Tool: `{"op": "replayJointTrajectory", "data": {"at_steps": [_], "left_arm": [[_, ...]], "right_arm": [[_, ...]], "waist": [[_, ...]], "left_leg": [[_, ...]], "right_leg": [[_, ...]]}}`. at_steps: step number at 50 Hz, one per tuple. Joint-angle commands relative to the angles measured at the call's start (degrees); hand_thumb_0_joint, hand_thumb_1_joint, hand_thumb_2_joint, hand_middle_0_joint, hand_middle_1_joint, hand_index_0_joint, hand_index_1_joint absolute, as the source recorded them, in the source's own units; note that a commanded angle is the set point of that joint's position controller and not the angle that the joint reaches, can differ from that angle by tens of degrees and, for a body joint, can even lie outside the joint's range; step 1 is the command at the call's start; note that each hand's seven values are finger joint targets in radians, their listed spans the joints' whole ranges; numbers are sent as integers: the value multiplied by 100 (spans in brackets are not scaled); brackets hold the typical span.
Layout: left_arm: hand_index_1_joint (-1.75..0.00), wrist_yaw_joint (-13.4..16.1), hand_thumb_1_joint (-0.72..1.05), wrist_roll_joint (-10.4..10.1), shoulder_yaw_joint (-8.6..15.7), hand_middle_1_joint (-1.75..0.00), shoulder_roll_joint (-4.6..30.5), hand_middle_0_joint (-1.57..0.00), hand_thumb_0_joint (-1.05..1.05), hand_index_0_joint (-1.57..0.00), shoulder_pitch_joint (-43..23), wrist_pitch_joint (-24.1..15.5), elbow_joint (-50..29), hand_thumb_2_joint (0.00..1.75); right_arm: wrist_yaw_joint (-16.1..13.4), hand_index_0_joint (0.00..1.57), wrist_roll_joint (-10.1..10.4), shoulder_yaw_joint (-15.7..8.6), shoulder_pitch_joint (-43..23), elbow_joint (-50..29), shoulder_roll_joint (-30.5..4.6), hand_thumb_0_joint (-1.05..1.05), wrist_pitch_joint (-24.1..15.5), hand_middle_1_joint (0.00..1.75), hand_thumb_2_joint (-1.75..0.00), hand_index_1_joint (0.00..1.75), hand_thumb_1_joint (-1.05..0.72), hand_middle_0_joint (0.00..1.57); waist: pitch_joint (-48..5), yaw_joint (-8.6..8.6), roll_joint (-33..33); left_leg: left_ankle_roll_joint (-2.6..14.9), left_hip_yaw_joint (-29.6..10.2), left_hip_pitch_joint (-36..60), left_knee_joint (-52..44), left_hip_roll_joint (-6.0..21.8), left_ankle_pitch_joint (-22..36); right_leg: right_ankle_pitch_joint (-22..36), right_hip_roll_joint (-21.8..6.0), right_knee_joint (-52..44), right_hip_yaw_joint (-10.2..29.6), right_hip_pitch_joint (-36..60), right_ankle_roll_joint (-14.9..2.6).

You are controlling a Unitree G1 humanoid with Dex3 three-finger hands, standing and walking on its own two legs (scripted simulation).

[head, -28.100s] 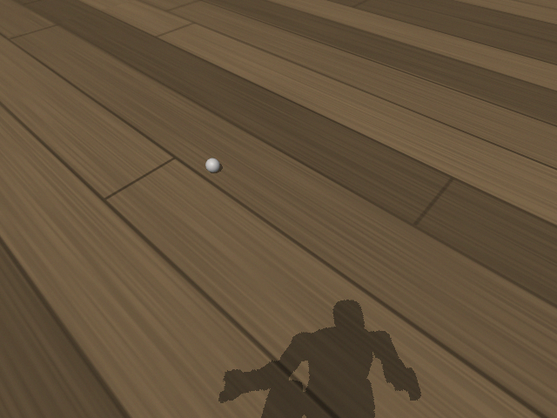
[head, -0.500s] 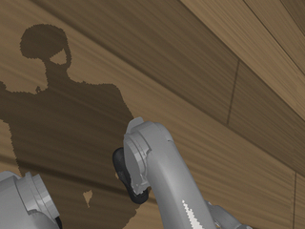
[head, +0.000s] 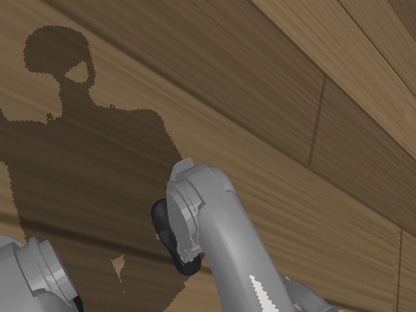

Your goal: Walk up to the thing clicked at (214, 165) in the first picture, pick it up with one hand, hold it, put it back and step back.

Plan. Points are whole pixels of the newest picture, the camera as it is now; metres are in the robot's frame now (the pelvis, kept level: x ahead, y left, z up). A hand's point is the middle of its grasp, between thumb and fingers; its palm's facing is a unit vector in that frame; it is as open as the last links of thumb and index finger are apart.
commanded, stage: close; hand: left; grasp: from above
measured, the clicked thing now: out of the picture +0.49 +0.31 -0.28
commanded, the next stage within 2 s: settle in 0.08 s
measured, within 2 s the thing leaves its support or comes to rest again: leaves its support in 0.50 s
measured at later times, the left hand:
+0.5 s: hand out of the picture +0.48 +0.32 -0.25, palm faces -0.42 -0.16 -0.89, open 9.6 cm
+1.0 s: hand out of the picture +0.47 +0.33 -0.16, palm faces -0.46 -0.12 -0.88, open 9.6 cm
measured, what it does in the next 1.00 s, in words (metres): stands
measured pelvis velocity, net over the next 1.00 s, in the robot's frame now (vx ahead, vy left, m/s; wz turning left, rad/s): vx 0.00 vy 0.00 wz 0.08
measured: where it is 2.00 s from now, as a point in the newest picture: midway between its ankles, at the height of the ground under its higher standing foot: (133, 286)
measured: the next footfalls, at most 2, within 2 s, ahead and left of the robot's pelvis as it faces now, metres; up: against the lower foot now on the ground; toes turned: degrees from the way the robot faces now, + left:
none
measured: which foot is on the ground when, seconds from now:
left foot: down 0.00-1.00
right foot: down 0.00-1.00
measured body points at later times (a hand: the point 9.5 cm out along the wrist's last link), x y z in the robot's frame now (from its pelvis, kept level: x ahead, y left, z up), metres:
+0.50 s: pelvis +0.00 +0.00 +0.00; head +0.30 +0.13 +0.31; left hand +0.50 +0.32 -0.20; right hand +0.04 -0.26 -0.03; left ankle +0.06 +0.12 -0.28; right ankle +0.13 -0.14 -0.28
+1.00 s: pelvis +0.00 +0.00 +0.02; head +0.25 +0.11 +0.38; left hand +0.49 +0.33 -0.11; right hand +0.09 -0.27 -0.06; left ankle +0.06 +0.12 -0.28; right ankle +0.13 -0.14 -0.28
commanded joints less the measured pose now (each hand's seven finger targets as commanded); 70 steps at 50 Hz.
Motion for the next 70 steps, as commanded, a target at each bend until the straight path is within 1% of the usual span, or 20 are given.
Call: {"op": "replayJointTrajectory", "data": {"at_steps": [1, 5, 9, 14, 18, 23, 24, 25, 26, 27, 30, 32, 37, 41, 47, 53, 58, 62, 66, 70], "left_arm": [[-80, 167, 56, -63, -51, -85, 1136, -82, 0, -87, -1331, 25, -530, 68], [-79, 178, 61, -81, 29, -84, 1353, -86, 0, -91, -1432, 9, -678, 70], [-79, 147, 67, -73, -84, -83, 1178, -91, 0, -96, -1400, -14, -604, 70], [-77, 107, 57, -70, 39, -81, 1415, -90, 0, -95, -1506, 15, -845, 71], [-77, 28, 60, -74, 14, -81, 1362, -93, 0, -97, -1484, 91, -1169, 72], [-75, -26, 67, -141, 256, -80, 1394, -97, 0, -102, -1614, 133, -2048, 71], [-76, -38, 69, -139, 332, -80, 1418, -99, 0, -103, -1318, 196, -1777, 72], [-75, -95, 72, -169, 156, -80, 1156, -100, 0, -105, -1651, 179, -2356, 72], [-75, -146, 71, -166, 168, -80, 1098, -101, 0, -105, -1281, 247, -1930, 72], [-75, -199, 73, -189, 92, -80, 970, -101, 0, -105, -1519, 265, -2449, 71], [-77, -365, 78, -308, 195, -81, 889, -105, 0, -109, -1279, 377, -2881, 76], [-76, -571, 82, -344, 33, -81, 432, -108, 0, -112, -1232, 456, -2690, 75], [-76, -1064, 87, -494, -235, -80, -158, -114, 0, -118, -1170, 594, -2843, 78], [-78, -1438, 82, -555, -348, -82, -366, -110, 0, -114, -1190, 548, -2946, 79], [-78, -1697, 80, -509, -281, -82, -233, -109, 0, -113, -1477, 416, -3149, 80], [-77, -1710, 69, -389, -105, -79, 159, -102, 0, -105, -1814, 242, -3529, 78], [-78, -1722, 69, -363, -82, -81, 158, -101, 0, -103, -1656, 262, -3458, 82], [-74, -1750, 64, -459, -72, -77, 154, -95, 0, -99, -1668, 313, -3555, 80], [-81, -1972, 70, -616, -68, -88, 107, -96, 0, -102, -1552, 456, -3736, 73], [-81, -2247, 71, -778, -76, -86, -99, -98, 0, -103, -1256, 593, -3970, 76]], "right_arm": [[-60, 20, 26, -579, 1231, 159, -1939, 0, 72, 30, -90, 30, -90, 20], [-121, 20, 48, -591, 1223, 115, -1983, 0, 95, 30, -90, 30, -90, 20], [-122, 20, 26, -561, 1233, 105, -1968, 0, 116, 30, -90, 30, -90, 20], [-171, 20, 57, -603, 1249, 99, -2017, 0, 156, 30, -90, 30, -91, 20], [-180, 20, 90, -673, 1222, 18, -1985, 0, 185, 30, -90, 30, -91, 20], [-143, 20, 134, -816, 1244, 8, -1943, 0, 211, 30, -90, 30, -91, 20], [-133, 20, 137, -863, 1305, 86, -1927, 0, 233, 30, -90, 30, -91, 20], [-113, 20, 160, -880, 1204, -45, -1868, 0, 233, 30, -90, 30, -91, 20], [-94, 20, 177, -927, 1228, 94, -1835, 0, 245, 30, -90, 30, -91, 20], [-81, 20, 199, -951, 1243, 84, -1782, 0, 258, 30, -90, 30, -91, 20], [-28, 20, 298, -1146, 1258, 73, -1748, 0, 340, 30, -90, 30, -90, 20], [27, 20, 325, -1239, 1351, 209, -1700, 0, 384, 30, -90, 30, -90, 20], [45, 20, 454, -1380, 1399, 179, -1546, 0, 558, 30, -90, 30, -91, 20], [-39, 20, 528, -1497, 1495, 119, -1555, 0, 732, 30, -90, 30, -91, 20], [-227, 20, 582, -1549, 1453, 9, -1446, 0, 985, 30, -90, 30, -91, 20], [-439, 20, 612, -1541, 1400, -56, -1313, 0, 1151, 30, -90, 30, -91, 20], [-568, 20, 622, -1570, 1473, -63, -1267, 0, 1211, 30, -90, 30, -90, 20], [-639, 20, 651, -1595, 1488, -45, -1195, 0, 1288, 30, -89, 30, -88, 20], [-700, 20, 750, -1706, 1621, 37, -1217, 0, 1366, 30, -91, 30, -92, 20], [-765, 20, 841, -1849, 1689, 46, -1232, 0, 1467, 30, -90, 30, -91, 20]], "waist": [[-3567, -388, 3049], [-3777, -327, 3125], [-3609, -411, 3038], [-3771, -340, 3239], [-4043, -244, 3394], [-4650, 0, 3938], [-4624, 0, 3925], [-4800, 51, 4080], [-4647, 29, 3970], [-4830, 104, 4104], [-5343, 416, 4390], [-5051, 264, 4182], [-4891, 368, 3561], [-5007, 349, 3170], [-5071, 433, 3054], [-5322, 571, 3096], [-5440, 605, 3013], [-5763, 719, 3027], [-6012, 837, 3054], [-5780, 922, 3109]], "left_leg": [[92, 648, 2669, -1512, 205, 1374], [77, 618, 2795, -1560, 217, 1390], [78, 611, 2708, -1520, 222, 1363], [46, 596, 2830, -1589, 232, 1374], [28, 634, 3037, -1631, 226, 1477], [-56, 646, 3470, -1655, 218, 1962], [-45, 678, 3508, -1647, 222, 1993], [-57, 712, 3562, -1664, 194, 2096], [-38, 713, 3526, -1653, 208, 1993], [-42, 752, 3605, -1690, 189, 2105], [-78, 752, 3861, -1852, 155, 2261], [-69, 768, 3738, -1812, 150, 2279], [45, 880, 3197, -1900, 74, 1904], [64, 852, 3136, -2026, 22, 1700], [62, 895, 3093, -2172, -54, 1409], [101, 1134, 2958, -2169, -110, 1335], [117, 1199, 3095, -2244, -102, 1324], [154, 1274, 3085, -2320, -96, 1349], [157, 1284, 3324, -2477, -107, 1551], [102, 1208, 3670, -2690, -123, 1640]], "right_leg": [[1358, 143, -973, -852, 2180, -536], [1357, 138, -1001, -848, 2284, -559], [1336, 138, -980, -872, 2214, -548], [1332, 112, -994, -864, 2206, -573], [1416, 118, -999, -839, 2269, -599], [1689, 72, -919, -839, 2181, -670], [1711, 87, -898, -820, 2215, -674], [1774, 79, -897, -808, 2145, -690], [1688, 91, -910, -799, 2115, -687], [1759, 99, -918, -767, 2096, -681], [1780, 46, -849, -744, 1933, -732], [1756, 32, -868, -721, 1696, -728], [1543, 16, -1025, -575, 1719, -714], [1431, -36, -1111, -527, 1779, -704], [1134, -72, -1194, -441, 1758, -726], [985, -76, -1342, -314, 1969, -744], [953, -89, -1462, -292, 2072, -745], [1008, -84, -1530, -227, 2305, -717], [1176, -116, -1594, -211, 2345, -734], [1145, -176, -1699, -201, 2063, -796]]}}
